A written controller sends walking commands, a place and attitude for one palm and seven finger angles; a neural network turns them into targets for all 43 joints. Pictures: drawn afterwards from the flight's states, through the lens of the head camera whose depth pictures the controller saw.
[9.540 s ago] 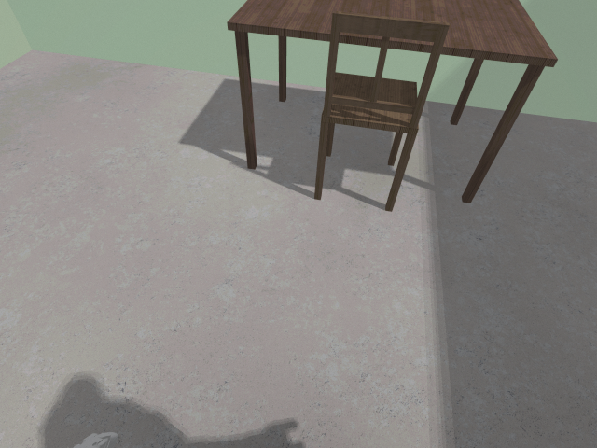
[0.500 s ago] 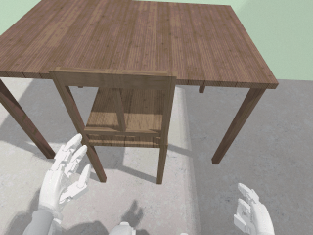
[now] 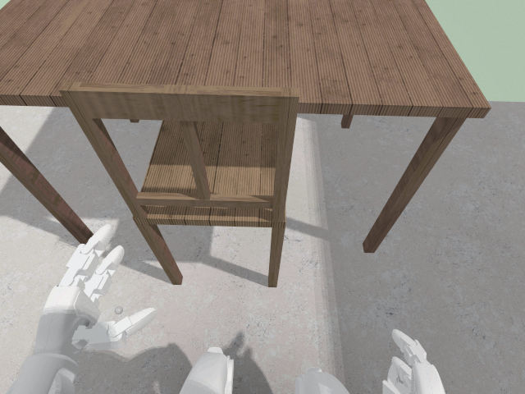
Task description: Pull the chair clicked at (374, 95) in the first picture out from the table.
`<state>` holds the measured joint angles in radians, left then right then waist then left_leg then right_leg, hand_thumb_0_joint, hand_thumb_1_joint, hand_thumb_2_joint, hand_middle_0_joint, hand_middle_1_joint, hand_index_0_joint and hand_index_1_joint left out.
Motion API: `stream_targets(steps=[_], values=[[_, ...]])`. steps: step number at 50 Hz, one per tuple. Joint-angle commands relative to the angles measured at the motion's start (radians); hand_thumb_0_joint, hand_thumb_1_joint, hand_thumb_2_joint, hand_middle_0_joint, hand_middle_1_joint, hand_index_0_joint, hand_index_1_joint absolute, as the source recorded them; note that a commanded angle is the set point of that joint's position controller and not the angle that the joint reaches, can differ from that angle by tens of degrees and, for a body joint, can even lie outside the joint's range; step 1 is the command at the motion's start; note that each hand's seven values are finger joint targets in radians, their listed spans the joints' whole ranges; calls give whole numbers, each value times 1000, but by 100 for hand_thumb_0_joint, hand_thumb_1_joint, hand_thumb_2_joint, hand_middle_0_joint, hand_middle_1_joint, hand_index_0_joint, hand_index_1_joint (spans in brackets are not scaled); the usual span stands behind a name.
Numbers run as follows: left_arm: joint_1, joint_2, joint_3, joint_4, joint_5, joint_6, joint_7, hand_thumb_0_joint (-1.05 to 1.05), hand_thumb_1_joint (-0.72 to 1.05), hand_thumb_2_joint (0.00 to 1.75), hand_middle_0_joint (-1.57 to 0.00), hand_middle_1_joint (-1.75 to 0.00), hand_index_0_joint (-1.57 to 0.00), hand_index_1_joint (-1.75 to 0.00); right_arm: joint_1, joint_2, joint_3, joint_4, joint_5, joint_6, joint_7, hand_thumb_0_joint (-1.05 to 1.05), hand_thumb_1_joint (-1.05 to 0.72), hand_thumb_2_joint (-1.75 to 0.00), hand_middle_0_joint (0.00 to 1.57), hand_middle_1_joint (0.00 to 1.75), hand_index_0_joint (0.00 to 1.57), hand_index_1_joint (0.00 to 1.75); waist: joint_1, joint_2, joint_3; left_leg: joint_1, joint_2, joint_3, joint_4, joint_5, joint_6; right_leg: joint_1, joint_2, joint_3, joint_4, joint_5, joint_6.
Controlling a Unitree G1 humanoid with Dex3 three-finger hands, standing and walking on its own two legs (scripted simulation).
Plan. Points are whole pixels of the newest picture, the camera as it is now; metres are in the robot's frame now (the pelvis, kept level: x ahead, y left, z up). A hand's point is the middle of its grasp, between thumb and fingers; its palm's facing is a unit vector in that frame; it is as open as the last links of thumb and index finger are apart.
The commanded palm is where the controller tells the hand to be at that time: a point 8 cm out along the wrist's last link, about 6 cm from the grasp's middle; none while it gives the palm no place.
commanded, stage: raise the hand toward the chair's back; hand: left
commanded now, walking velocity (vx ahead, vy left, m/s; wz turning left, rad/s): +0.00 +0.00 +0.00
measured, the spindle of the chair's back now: (197, 162) +0.53 +0.16 -0.01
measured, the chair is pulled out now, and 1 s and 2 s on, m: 0.00 0.00 0.00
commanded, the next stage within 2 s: aim the fingers beside a spindle in 1.28 s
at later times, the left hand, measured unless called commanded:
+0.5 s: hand (90, 309) +0.22 +0.24 +0.05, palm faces +0.02 -1.00 -0.04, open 16.5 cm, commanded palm +0.20 +0.29 +0.06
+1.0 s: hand (95, 291) +0.24 +0.24 +0.05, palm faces +0.02 -1.00 -0.04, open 17.0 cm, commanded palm +0.22 +0.29 +0.06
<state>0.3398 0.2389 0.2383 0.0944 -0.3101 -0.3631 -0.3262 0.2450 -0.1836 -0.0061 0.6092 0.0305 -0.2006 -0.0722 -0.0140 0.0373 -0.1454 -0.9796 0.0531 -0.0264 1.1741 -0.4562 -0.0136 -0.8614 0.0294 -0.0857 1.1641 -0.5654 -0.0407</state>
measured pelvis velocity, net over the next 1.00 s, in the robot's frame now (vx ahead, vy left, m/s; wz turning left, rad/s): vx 0.00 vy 0.03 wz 0.01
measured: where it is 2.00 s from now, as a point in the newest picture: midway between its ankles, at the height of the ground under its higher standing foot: outside the picture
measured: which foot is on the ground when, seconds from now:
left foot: down 0.00-1.00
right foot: down 0.00-1.00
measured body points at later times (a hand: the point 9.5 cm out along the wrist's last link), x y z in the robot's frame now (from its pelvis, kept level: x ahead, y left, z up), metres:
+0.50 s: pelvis +0.00 +0.04 +0.01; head +0.06 +0.06 +0.45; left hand +0.22 +0.29 +0.05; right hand +0.20 -0.19 -0.06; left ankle +0.06 +0.13 -0.64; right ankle +0.00 -0.10 -0.64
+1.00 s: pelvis +0.00 +0.03 +0.01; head +0.06 +0.05 +0.46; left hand +0.24 +0.29 +0.06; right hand +0.17 -0.22 -0.06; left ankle +0.06 +0.13 -0.64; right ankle +0.00 -0.10 -0.64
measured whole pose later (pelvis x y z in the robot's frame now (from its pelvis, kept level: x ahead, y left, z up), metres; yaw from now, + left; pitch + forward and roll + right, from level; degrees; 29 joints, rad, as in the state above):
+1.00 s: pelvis +0.00 +0.03 +0.01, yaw +0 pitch +14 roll -4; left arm 0.30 0.27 0.21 0.07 -0.28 -0.36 -0.26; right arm 0.26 -0.25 0.02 0.54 0.03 -0.17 -0.06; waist -0.03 0.03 -0.14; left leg -0.93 0.03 -0.02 1.12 -0.44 0.03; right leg -0.79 0.01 -0.08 1.07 -0.53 0.00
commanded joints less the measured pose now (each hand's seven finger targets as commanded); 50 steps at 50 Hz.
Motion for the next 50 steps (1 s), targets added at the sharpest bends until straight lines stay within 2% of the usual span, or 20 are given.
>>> stream_targets(steps=[1,6,8,11,14,17,19,25,28,30,32,33,35,36,38,40,44,45,48,50], values=[[-3,127,70,-177,-4,-115,25,0,-8,48,-10,-15,-10,-15,-81,-153,-66,-172,-5,-59,-2,0,-90,-90,20,30,20,30,9,-43,-187,170,-40,-5,-130,166,48,79,-19,93,-231,177,41],[5,128,42,-240,-2,-138,23,0,-20,43,-9,-13,-9,-13,-66,-169,-68,-188,-6,-63,2,0,-90,-90,20,30,20,30,11,17,-238,247,-40,-10,-160,179,50,56,-5,47,-208,183,26],[6,141,53,-251,1,-133,35,0,-24,41,-9,-12,-9,-12,-64,-174,-68,-189,-6,-59,2,0,-90,-90,20,30,20,30,13,7,-241,264,-36,-21,-171,184,48,47,4,27,-194,183,21],[15,122,29,-303,14,-132,61,0,-31,38,-8,-11,-8,-11,-65,-175,-66,-198,-7,-52,8,0,-90,-90,20,30,20,30,13,73,-237,310,-33,-32,-198,189,40,27,3,3,-187,183,15],[8,121,16,-300,30,-118,77,0,-38,35,-7,-10,-7,-10,-61,-179,-63,-206,-9,-36,10,0,-90,-90,20,30,20,30,1,53,-219,319,-28,-46,-209,176,38,6,7,-8,-186,174,15],[-13,122,7,-283,36,-100,82,0,-45,32,-6,-9,-6,-9,-65,-184,-54,-223,-8,-23,11,0,-90,-90,20,30,20,30,-5,59,-171,295,-30,-57,-236,81,34,-6,7,-11,-201,118,15],[-28,135,16,-285,35,-90,75,0,-50,30,-6,-8,-6,-8,-58,-189,-49,-232,-7,-14,8,0,-90,-90,20,30,20,30,-4,58,-190,302,-31,-58,-235,88,36,4,9,-10,-201,126,13],[-68,138,8,-302,34,-73,75,0,-50,30,-6,-8,-6,-8,-58,-192,-35,-244,-7,-12,8,0,-90,-90,20,30,20,30,-11,83,-180,333,-27,-80,-263,37,30,-6,11,-15,-211,108,13],[-74,165,31,-298,37,-68,77,0,-50,30,-6,-8,-6,-8,-54,-194,-33,-242,-8,-13,9,0,-90,-90,20,30,20,30,-4,87,-196,340,-28,-82,-264,62,28,10,11,-16,-207,123,10],[-80,151,22,-299,34,-67,74,0,-50,30,-6,-8,-6,-8,-53,-194,-31,-240,-8,-15,11,0,-90,-90,20,30,20,30,-6,93,-202,353,-27,-84,-269,66,25,8,9,-17,-211,124,11],[-92,153,26,-276,27,-61,70,0,-50,30,-6,-8,-6,-8,-52,-196,-30,-238,-6,-15,9,0,-90,-90,20,30,20,30,-14,63,-180,330,-30,-79,-271,37,28,12,9,-16,-224,110,15],[-93,169,44,-262,27,-58,71,0,-50,30,-6,-8,-6,-8,-51,-198,-30,-235,-7,-14,7,0,-90,-90,20,30,20,30,-9,47,-184,316,-32,-76,-269,43,30,27,11,-14,-226,110,14],[-107,156,30,-255,26,-54,64,0,-50,30,-6,-8,-6,-8,-49,-201,-30,-234,-3,-15,6,0,-90,-90,20,30,20,30,-14,53,-175,320,-31,-72,-272,38,30,23,9,-13,-233,106,15],[-114,166,37,-265,24,-56,63,0,-50,30,-6,-8,-6,-8,-50,-202,-30,-234,-3,-18,7,0,-90,-90,20,30,20,30,-8,79,-185,326,-33,-72,-276,41,28,31,8,-11,-233,107,13],[-113,188,57,-258,26,-55,69,0,-50,30,-6,-8,-6,-8,-47,-204,-31,-228,-3,-21,5,0,-90,-90,20,30,20,30,-9,57,-193,332,-31,-70,-272,66,31,40,10,-10,-236,120,14],[-113,173,47,-255,21,-57,67,0,-50,30,-6,-8,-6,-8,-46,-201,-32,-226,-1,-24,6,0,-90,-90,20,30,20,30,-8,68,-192,337,-33,-63,-275,77,30,48,6,-9,-244,124,14],[-90,160,45,-212,17,-58,66,0,-50,30,-6,-8,-6,-8,-45,-202,-36,-222,0,-25,7,0,-90,-90,20,30,20,30,-14,21,-174,304,-37,-46,-260,84,36,60,6,-2,-258,121,19],[-100,162,47,-221,15,-61,66,0,-50,30,-6,-8,-6,-8,-44,-202,-36,-222,0,-25,8,0,-90,-90,20,30,20,30,-9,40,-181,303,-40,-41,-258,90,36,67,4,1,-257,125,19],[-101,174,54,-224,22,-70,74,0,-50,30,-6,-8,-6,-8,-42,-202,-38,-219,-1,-25,8,0,-90,-90,20,30,20,30,-10,37,-185,304,-38,-39,-252,106,38,70,6,3,-253,134,18],[-108,178,54,-261,25,-81,80,0,-50,30,-6,-8,-6,-8,-42,-200,-39,-221,-2,-27,11,0,-90,-90,20,30,20,30,-7,74,-211,331,-37,-38,-252,132,36,75,3,3,-247,154,16]])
